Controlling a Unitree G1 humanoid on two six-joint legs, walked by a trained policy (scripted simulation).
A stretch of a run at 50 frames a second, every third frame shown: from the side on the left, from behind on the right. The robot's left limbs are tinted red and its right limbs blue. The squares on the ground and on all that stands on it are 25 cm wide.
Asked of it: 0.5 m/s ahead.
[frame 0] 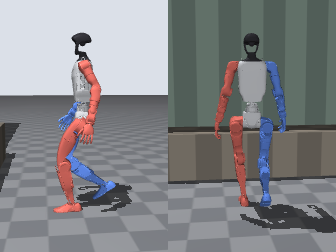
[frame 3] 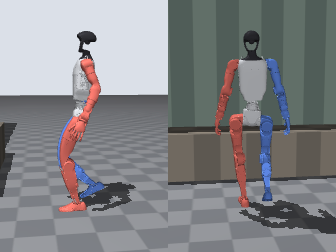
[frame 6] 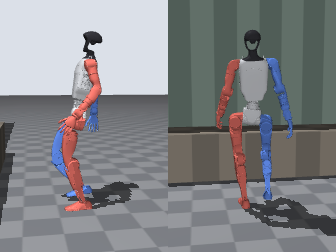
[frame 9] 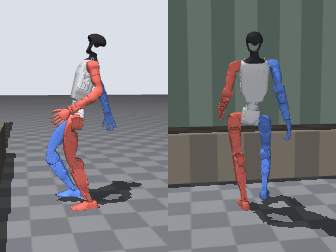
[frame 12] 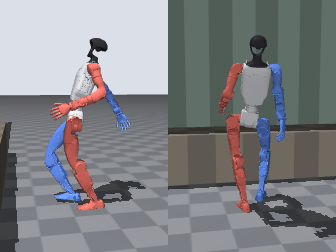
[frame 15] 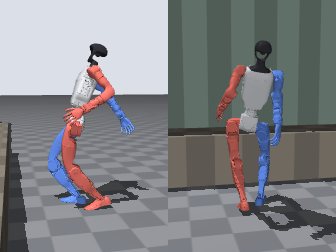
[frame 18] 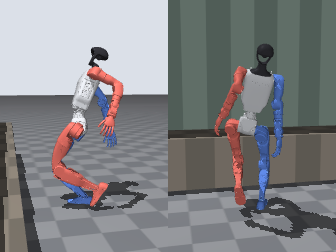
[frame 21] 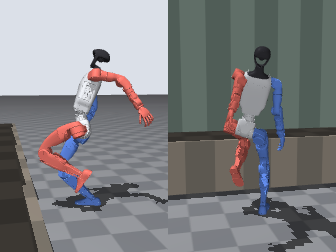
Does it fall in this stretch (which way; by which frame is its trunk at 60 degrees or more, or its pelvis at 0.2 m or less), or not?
no
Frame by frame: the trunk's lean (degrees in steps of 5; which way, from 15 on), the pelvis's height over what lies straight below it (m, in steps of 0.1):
0: 0, 0.8
3: 5, 0.8
6: 15 backward, 0.8
9: 20 backward, 0.7
12: 20 backward, 0.7
15: 25 backward, 0.7
18: 25 backward and to its right, 0.7
21: 25 backward and to its right, 0.7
